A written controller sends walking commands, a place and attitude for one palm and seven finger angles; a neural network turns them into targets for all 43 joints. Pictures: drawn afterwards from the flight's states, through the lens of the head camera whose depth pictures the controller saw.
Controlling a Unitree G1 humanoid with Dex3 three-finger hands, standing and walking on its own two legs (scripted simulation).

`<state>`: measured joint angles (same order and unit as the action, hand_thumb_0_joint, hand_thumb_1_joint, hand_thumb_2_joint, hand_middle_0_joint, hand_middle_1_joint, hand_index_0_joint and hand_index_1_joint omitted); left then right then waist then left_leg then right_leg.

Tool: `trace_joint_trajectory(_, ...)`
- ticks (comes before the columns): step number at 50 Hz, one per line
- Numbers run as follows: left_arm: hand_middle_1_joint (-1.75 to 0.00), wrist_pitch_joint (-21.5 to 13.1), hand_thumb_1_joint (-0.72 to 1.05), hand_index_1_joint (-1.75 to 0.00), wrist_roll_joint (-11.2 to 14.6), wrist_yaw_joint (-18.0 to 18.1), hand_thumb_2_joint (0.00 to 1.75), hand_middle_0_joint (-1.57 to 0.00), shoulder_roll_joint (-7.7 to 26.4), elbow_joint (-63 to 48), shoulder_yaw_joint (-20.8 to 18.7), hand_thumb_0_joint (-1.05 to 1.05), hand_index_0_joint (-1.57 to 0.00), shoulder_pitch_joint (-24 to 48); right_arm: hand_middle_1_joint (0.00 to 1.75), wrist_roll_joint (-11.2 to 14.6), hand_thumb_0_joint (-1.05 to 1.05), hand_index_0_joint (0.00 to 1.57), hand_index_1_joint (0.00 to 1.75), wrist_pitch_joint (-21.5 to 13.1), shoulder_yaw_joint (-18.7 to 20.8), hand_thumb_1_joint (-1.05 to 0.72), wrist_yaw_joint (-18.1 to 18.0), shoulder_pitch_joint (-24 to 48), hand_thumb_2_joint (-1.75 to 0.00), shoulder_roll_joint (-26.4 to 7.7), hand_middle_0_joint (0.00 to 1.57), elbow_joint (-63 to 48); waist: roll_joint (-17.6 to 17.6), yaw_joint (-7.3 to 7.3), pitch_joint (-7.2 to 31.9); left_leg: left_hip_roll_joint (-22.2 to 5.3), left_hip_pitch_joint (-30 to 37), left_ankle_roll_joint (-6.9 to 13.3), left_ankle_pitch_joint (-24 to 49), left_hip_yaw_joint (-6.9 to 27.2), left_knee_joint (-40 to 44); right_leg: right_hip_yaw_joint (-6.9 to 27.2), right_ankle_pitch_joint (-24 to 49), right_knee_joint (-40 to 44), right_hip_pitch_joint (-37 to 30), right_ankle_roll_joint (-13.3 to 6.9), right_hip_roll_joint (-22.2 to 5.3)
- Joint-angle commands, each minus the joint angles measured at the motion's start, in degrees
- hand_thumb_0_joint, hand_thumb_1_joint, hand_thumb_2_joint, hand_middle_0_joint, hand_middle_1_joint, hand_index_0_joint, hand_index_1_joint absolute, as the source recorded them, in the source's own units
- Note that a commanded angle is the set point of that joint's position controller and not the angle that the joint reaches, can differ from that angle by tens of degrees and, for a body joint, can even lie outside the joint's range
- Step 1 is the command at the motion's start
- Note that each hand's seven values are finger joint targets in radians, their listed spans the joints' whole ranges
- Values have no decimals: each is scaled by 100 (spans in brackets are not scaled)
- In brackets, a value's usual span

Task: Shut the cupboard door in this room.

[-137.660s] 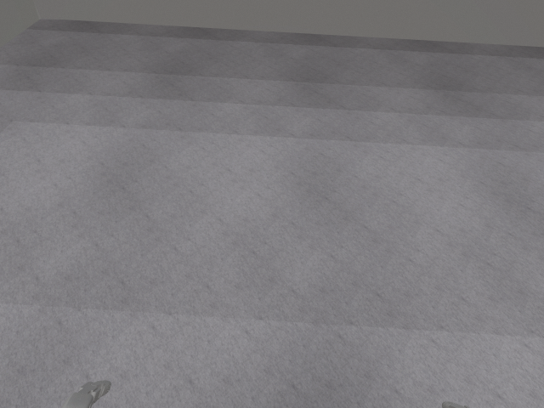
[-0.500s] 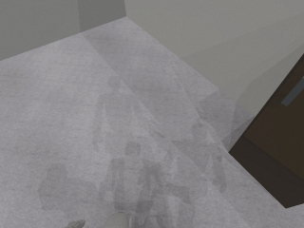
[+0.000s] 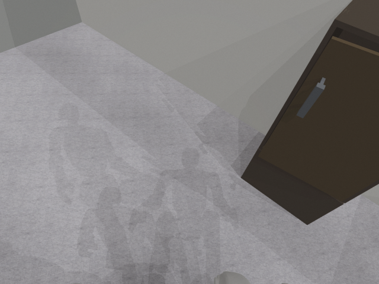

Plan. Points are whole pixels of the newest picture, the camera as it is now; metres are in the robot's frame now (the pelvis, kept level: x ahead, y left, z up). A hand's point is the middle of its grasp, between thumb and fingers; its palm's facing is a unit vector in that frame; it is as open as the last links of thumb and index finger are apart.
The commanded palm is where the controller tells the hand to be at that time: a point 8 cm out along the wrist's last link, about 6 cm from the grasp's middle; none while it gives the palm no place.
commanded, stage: turn to face it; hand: left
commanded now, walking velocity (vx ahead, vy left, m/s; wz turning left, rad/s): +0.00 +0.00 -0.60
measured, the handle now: (311, 97) +0.66 -0.33 +0.00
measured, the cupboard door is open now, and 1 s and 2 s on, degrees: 7 7 7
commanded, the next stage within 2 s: take the last steps up to it in 0.78 s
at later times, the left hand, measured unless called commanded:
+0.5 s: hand (135, 273) +0.15 +0.13 -0.16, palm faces -0.28 -0.93 -0.22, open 7.4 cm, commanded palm none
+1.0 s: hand (136, 255) +0.19 +0.14 -0.17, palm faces -0.47 -0.86 -0.20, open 7.4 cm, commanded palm none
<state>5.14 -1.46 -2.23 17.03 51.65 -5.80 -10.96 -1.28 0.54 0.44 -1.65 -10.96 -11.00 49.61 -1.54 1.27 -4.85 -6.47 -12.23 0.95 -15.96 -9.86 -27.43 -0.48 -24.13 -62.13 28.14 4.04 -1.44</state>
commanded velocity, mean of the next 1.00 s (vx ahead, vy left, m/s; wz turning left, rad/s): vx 0.04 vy -0.02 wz -0.40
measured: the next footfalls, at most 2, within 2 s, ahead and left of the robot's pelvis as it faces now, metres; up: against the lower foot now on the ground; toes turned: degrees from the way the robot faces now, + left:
right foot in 0.20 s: +0.03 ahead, -0.16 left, +0.00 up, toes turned -12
left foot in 0.60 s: +0.11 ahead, +0.08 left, +0.00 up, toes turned -16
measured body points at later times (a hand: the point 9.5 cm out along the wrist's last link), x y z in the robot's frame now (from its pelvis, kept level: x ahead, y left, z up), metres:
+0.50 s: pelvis +0.01 -0.03 -0.01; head +0.05 -0.04 +0.44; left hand +0.17 +0.18 -0.15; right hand +0.01 -0.31 -0.15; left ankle +0.06 +0.11 -0.69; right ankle -0.01 -0.15 -0.74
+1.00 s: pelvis +0.04 -0.01 +0.00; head +0.07 -0.01 +0.44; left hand +0.22 +0.18 -0.16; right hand -0.06 -0.23 -0.15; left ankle +0.07 +0.09 -0.74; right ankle -0.06 -0.11 -0.71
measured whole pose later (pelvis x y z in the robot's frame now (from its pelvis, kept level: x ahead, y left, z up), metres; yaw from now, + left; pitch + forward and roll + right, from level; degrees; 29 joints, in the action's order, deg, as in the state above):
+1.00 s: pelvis +0.04 -0.01 +0.00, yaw -29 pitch +1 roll -2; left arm 4.5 -1.5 -1.7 13.1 55.4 -3.6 -10.6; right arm -1.7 0.5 1.2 -1.4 -15.8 -10.6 55.9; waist 0.4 -1.6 -2.7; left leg -6.2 -12.6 0.7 -16.6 -11.5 -28.7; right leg -2.7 -26.1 -43.0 17.9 1.3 -0.8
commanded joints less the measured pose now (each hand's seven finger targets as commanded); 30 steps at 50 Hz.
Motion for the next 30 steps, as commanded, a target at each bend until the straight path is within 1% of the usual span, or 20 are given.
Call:
trace_joint_trajectory(1, -30, -164, 90, -30, 22, -27, 90, -20, 36, -624, 34, 0, -20, 469, 30, -42, 0, 20, 30, -68, 447, -90, -55, -544, -90, -1276, 20, -130, 1273, -374, 762, -1342, 1077, 608, 3107, 593, 496, -269, -14, 904, 146, -65, -51)
trace_joint_trajectory(4, -30, -197, 90, -30, 29, -19, 90, -20, 34, -622, 59, 0, -20, 443, 30, -50, 0, 20, 30, -48, 497, -90, -10, -457, -90, -1389, 20, -75, 1521, -333, 716, -1448, 822, 577, 3013, 439, 315, -450, -10, 1598, -347, -179, 29)
trace_joint_trajectory(6, -30, -238, 90, -30, 31, -10, 90, -20, 90, -581, 60, 0, -20, 287, 30, -37, 0, 20, 30, -38, 528, -90, 12, -355, -90, -1453, 20, -60, 1466, -233, 774, -1449, 710, 408, 2868, 261, 6, -529, 352, 2363, -841, -289, 92)
trace_joint_trajectory(7, -30, -263, 90, -30, 29, 4, 90, -20, 194, -537, 43, 0, -20, 81, 30, -11, 0, 20, 30, -30, 531, -90, 33, -321, -90, -1460, 20, -73, 1288, -109, 801, -1379, 396, 238, 2621, 161, -315, -544, 878, 2938, -1380, -356, 127)
trace_joint_trajectory(8, -30, -313, 90, -30, 11, 31, 90, -20, 395, -400, -6, 0, -20, -382, 30, 28, 0, 20, 30, -27, 530, -90, 53, -223, -90, -1414, 20, -102, 825, 166, 995, -1160, -48, -26, 2125, -70, -1033, -295, 1649, 3697, -2198, -483, -47)
trace_joint_trajectory(9, -30, -413, 90, -30, -53, 109, 90, -20, 1053, -301, -114, 0, -20, -782, 30, 81, 0, 20, 30, -3, 431, -90, 85, -210, -90, -973, 20, -271, -1058, 367, 1145, -408, -1404, -419, -197, -378, -2398, 1484, 3065, 4254, -3228, -975, -1343)
trace_joint_trajectory(10, -30, -408, 90, -30, 32, 200, 90, -20, 1383, -214, -160, 0, -20, -943, 30, 60, 0, 20, 30, 65, 352, -90, 54, 121, -90, -868, 20, -499, -1538, 424, 966, 150, -2255, -566, -2286, 145, -3512, 2483, 4889, 4183, -2959, -1546, -2172)
trace_joint_trajectory(11, -30, -392, 90, -30, 61, 251, 90, -20, 1338, -243, -135, 0, -20, -874, 30, 72, 0, 20, 30, 140, 327, -90, 18, 95, -90, -946, 20, -457, -1145, 350, 883, 4, -2302, -502, -1986, 790, -4043, 2276, 4151, 4272, -2595, -1758, -2185)
trace_joint_trajectory(12, -30, -370, 90, -30, 57, 298, 90, -20, 1125, -335, -134, 0, -20, -526, 30, 62, 0, 20, 30, 147, 344, -90, 21, 230, -90, -892, 20, -482, -853, 233, 600, -66, -2582, -512, -1611, 914, -4105, 2052, 3774, 4295, -2488, -1681, -1881)
trace_joint_trajectory(13, -30, -394, 90, -30, 43, 323, 90, -20, 1001, -397, -108, 0, -20, -240, 30, 43, 0, 20, 30, 128, 348, -90, 7, 133, -90, -909, 20, -386, -1262, 97, 712, -95, -2699, -570, -1360, 960, -4142, 2052, 3674, 4239, -2607, -1607, -1663)
trace_joint_trajectory(15, -30, -418, 90, -30, 73, 305, 90, -20, 706, -500, 16, 0, -20, 94, 30, 21, 0, 20, 30, 151, 376, -90, 53, 12, -90, -1011, 20, -232, -1072, -93, 691, -90, -2213, -636, -760, 1010, -3985, 1418, 3549, 4212, -2096, -1406, -1237)
trace_joint_trajectory(17, -30, -431, 90, -30, 48, 280, 90, -20, 708, -529, 16, 0, -20, 231, 30, 24, 0, 20, 30, 180, 372, -90, 96, -173, -90, -920, 20, -144, -775, -211, 779, 34, -1857, -654, -463, 878, -3680, 1178, 3039, 4245, -1814, -1305, -1015)
trace_joint_trajectory(21, -30, -423, 90, -30, 18, 243, 90, -20, 752, -495, 0, 0, -20, 82, 30, 16, 0, 20, 30, 176, 369, -90, 108, -77, -90, -855, 20, -184, -687, -130, 667, 221, -1762, -651, -450, 821, -3020, 1516, 2115, 4406, -1712, -1380, -958)
trace_joint_trajectory(22, -30, -424, 90, -30, 1, 251, 90, -20, 758, -466, -10, 0, -20, 39, 30, 30, 0, 20, 30, 151, 365, -90, 104, -48, -90, -850, 20, -214, -591, -106, 711, 244, -1701, -643, -529, 820, -2794, 1608, 2106, 4374, -1798, -1420, -1013)
trace_joint_trajectory(25, -30, -397, 90, -30, -23, 258, 90, -20, 808, -445, -53, 0, -20, 3, 30, 66, 0, 20, 30, 77, 328, -90, 67, 27, -90, -776, 20, -267, -816, -47, 738, 355, -1294, -582, -811, 790, -1780, 1904, 2538, 4157, -1775, -1516, -1075)
trace_joint_trajectory(26, -30, -388, 90, -30, -16, 258, 90, -20, 798, -420, -55, 0, -20, 8, 30, 81, 0, 20, 30, 50, 318, -90, 46, -44, -90, -762, 20, -242, -840, -59, 783, 438, -1038, -551, -726, 774, -1356, 1979, 2798, 4019, -1716, -1468, -1026)
trace_joint_trajectory(27, -30, -379, 90, -30, -5, 272, 90, -20, 759, -410, -56, 0, -20, 127, 30, 97, 0, 20, 30, 26, 319, -90, 27, -317, -90, -742, 20, -166, -829, -214, 802, 440, -653, -528, -394, 803, -795, 1980, 2787, 3830, -1570, -1355, -1003)
trace_joint_trajectory(28, -30, -353, 90, -30, 37, 274, 90, -20, 703, -431, -46, 0, -20, 233, 30, 94, 0, 20, 30, -12, 307, -90, 3, -620, -90, -771, 20, -51, -714, -354, 868, 480, 40, -504, 274, 771, -24, 1880, 2562, 3593, -1188, -1132, -800)
trace_joint_trajectory(29, -30, -321, 90, -30, 89, 263, 90, -20, 423, -469, 18, 0, -20, 145, 30, 73, 0, 20, 30, -84, 330, -90, -20, -742, -90, -1031, 20, -4, 97, -364, 957, -12, 744, -371, 558, 1247, 736, 1498, 1927, 3071, -625, -815, -307)
trace_joint_trajectory(30, -30, -291, 90, -30, 141, 218, 90, -20, 79, -536, 84, 0, -20, -93, 30, -13, 0, 20, 30, -113, 422, -90, -31, -800, -90, -1615, 20, -42, 1728, -315, 997, -1397, 1088, 122, 1204, 2701, 1054, 685, -45, 1933, 209, -437, 507)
